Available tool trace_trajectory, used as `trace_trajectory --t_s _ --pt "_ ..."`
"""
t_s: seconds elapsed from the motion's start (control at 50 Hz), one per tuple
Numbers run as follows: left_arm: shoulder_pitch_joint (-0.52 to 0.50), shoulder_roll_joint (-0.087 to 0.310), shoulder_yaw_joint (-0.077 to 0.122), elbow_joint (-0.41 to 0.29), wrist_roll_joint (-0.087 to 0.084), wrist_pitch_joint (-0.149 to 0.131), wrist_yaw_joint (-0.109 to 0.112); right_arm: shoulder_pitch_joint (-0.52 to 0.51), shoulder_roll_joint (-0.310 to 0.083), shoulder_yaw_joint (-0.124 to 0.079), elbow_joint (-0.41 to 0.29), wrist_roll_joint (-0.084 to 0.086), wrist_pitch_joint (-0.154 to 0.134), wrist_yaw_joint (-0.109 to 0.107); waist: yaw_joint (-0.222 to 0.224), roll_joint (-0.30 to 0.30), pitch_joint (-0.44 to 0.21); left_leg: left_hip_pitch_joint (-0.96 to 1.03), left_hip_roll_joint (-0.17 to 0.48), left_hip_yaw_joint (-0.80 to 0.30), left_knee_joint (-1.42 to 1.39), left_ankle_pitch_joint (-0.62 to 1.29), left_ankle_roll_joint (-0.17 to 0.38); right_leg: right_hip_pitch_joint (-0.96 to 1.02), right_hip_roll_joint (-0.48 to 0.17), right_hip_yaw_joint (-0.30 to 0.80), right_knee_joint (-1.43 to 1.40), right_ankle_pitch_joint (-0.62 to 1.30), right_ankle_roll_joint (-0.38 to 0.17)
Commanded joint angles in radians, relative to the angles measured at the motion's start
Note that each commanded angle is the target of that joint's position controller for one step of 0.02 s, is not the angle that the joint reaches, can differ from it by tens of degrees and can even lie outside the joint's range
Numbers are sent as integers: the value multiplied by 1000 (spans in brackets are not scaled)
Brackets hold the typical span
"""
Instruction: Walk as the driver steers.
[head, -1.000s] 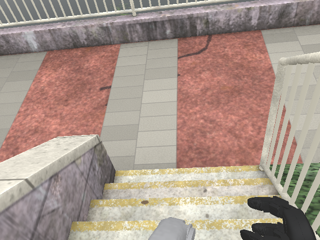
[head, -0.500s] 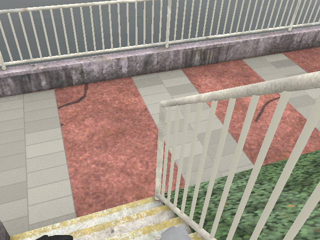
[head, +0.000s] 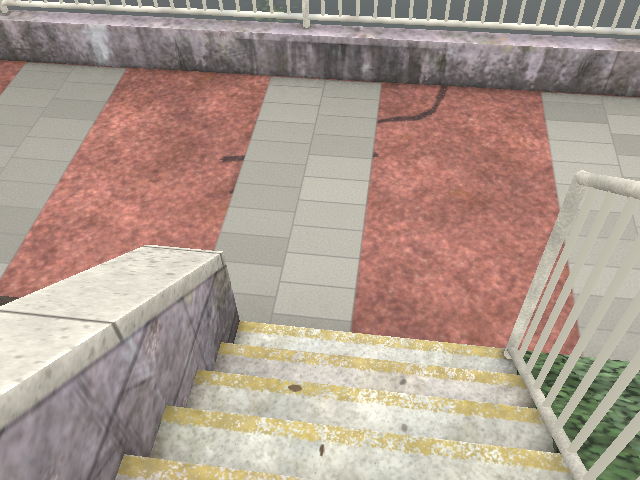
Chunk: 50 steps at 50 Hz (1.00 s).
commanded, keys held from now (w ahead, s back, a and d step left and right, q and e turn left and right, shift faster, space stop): q+shift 0.14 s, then e+shift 0.74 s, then w+e+shift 0.12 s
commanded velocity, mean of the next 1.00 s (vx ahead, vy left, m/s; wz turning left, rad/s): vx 0.03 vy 0.00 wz -0.28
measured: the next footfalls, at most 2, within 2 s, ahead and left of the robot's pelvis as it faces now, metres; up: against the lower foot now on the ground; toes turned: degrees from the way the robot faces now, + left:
left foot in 0.20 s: +0.05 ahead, +0.14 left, +0.00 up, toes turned +11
right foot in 0.66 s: +0.03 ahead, -0.05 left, +0.00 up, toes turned -4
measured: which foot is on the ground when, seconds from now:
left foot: up 0.00-0.18, down 0.20-0.64, up 0.66-1.00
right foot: down 0.00-0.18, up 0.20-0.64, down 0.66-1.00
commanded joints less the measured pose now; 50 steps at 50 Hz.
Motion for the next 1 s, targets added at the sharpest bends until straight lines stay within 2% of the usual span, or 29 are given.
trace_trajectory --t_s 0.02,0.06,0.1,0.12,0.14,0.16,0.18,0.2,0.22,0.24,0.26,0.28,0.3,0.32,0.34,0.42,0.48,0.52,0.6,0.64,0.66,0.68,0.7,0.74,0.76,0.8,0.88,0.92,1.0 --pt "-56 69 5 -94 15 -17 0 -50 -10 16 -92 -3 19 8 -44 -196 -27 -49 41 35 -62 142 -9 -25 -210 92 -99 407 -159" --pt "-67 128 18 -125 9 -48 -3 -66 -31 5 -84 -19 13 -10 -34 -181 -81 20 38 55 181 332 16 -101 -295 107 -16 499 -176" --pt "-44 158 34 -107 18 -22 -1 -124 22 46 -123 21 8 13 -12 -201 9 107 81 83 -385 96 15 -94 -246 30 -93 245 -117" --pt "-55 203 52 -102 10 -32 -4 -92 7 37 -102 1 8 9 -18 -248 -51 246 88 86 -260 220 33 -136 -284 48 -46 295 -106" --pt "-133 204 51 -135 6 -43 -10 18 -17 22 -69 1 8 0 -88 -246 -102 417 70 142 -205 279 48 -246 -283 -21 40 286 -88" --pt "-140 205 55 -144 1 -33 -11 68 -31 22 -50 20 2 3 -101 -204 -66 502 93 50 -484 11 68 -275 -251 -22 92 155 -76" --pt "-145 201 52 -139 -3 -21 -7 204 -33 16 7 23 -14 7 -154 -116 -82 712 39 78 -615 -19 76 -361 -195 -50 240 25 -64" --pt "-59 136 32 -118 10 6 -14 278 -39 17 49 45 -40 7 -148 193 -12 781 40 -54 -805 -38 83 -504 -92 -94 584 -415 -65" --pt "17 -13 -15 -165 19 29 -21 265 -103 42 -3 72 -69 12 1 402 -22 813 377 -532 -669 752 154 -748 -15 39 870 -582 -21" --pt "-96 61 -1 -179 8 24 -19 370 -106 28 15 67 -83 8 -161 200 -136 753 445 -714 -936 794 229 -667 51 276 706 -433 2" --pt "-102 69 4 -153 -25 13 -15 321 -101 41 46 20 -85 -15 -108 177 -78 619 453 -768 -1036 345 251 -626 84 336 647 -358 9" --pt "-41 93 17 -78 -20 5 -12 211 -83 51 70 0 -87 -35 -30 194 -31 456 396 -599 -1037 6 228 -525 112 315 631 -260 12" --pt "-14 96 24 -34 6 10 -7 75 -105 39 47 -13 -89 -43 11 255 -6 314 386 -483 -1011 -10 235 -442 137 273 759 -145 14" --pt "-15 119 33 -19 14 25 -5 21 -60 48 24 -14 -85 -44 23 244 17 182 390 -402 -1020 -73 245 -364 142 227 820 -88 18" --pt "-78 128 43 -31 17 36 -5 8 -12 61 15 -9 -85 -47 14 183 51 105 395 -373 -1015 -72 251 -345 152 203 885 -32 17" --pt "-135 64 40 -61 23 36 -1 108 -42 42 38 3 -92 -61 6 20 -25 283 422 -256 -873 382 276 -466 156 157 1085 74 18" --pt "-161 30 24 -101 -4 50 -20 212 -8 48 71 -18 -71 -68 -18 71 -31 502 402 -160 -855 419 262 -585 110 126 777 -93 23" --pt "-158 25 14 -106 -8 50 -31 192 -56 28 56 -36 -68 -72 -39 124 -90 469 382 -42 -848 320 229 -394 119 -7 700 -9 -1" --pt "-58 55 23 -111 -42 57 -46 69 -99 6 14 -23 -67 -74 28 161 -58 254 382 58 -815 98 175 -42 125 -69 424 -116 -47" --pt "158 58 28 -42 -39 50 -63 70 -104 -6 29 -27 -25 -79 108 13 -51 172 346 98 -573 -84 139 201 119 34 21 -229 -91" --pt "212 73 29 -30 -39 28 -67 40 -40 11 22 -39 -16 -70 132 -171 24 -192 257 179 -211 -346 78 369 44 329 -10 -169 -140" --pt "239 262 62 -79 -64 15 -59 -98 -18 18 -127 -35 -38 -39 155 -366 26 -594 25 65 -80 -557 -6 469 -278 1077 -228 255 -284" --pt "271 255 66 -70 -33 7 -38 -216 -65 8 -139 -41 -75 -34 207 -183 25 -598 38 -127 -53 -441 -25 440 -323 1182 -318 207 -322" --pt "31 200 42 -89 4 8 6 -163 -33 21 -90 -32 -105 -50 31 -157 69 -405 66 -132 -36 -55 -50 120 -234 861 -264 140 -323" --pt "-107 150 31 -116 -6 9 1 -87 -39 16 -30 -40 -86 -57 -56 -129 61 -233 82 -96 0 110 -55 -62 -156 693 -178 285 -280" --pt "-175 94 19 -157 -34 6 -16 -4 -35 7 30 -59 -44 -60 -102 -65 -3 -60 56 -24 143 264 -62 -232 -55 536 -108 449 -218" --pt "-30 98 25 -126 -46 7 -7 -54 15 24 -4 -60 -28 -50 -44 -80 -52 -159 29 2 187 363 -75 -119 12 515 -18 392 -216" --pt "60 102 28 -108 -39 11 11 -75 32 33 -13 -65 -41 -47 4 -123 -80 -217 35 -11 117 335 -81 -20 33 599 -61 18 -241" --pt "110 161 48 -72 -20 -15 4 -164 -35 8 -38 -67 -68 -29 51 -131 -34 -280 45 -129 -166 393 -93 153 12 774 -96 -254 -294"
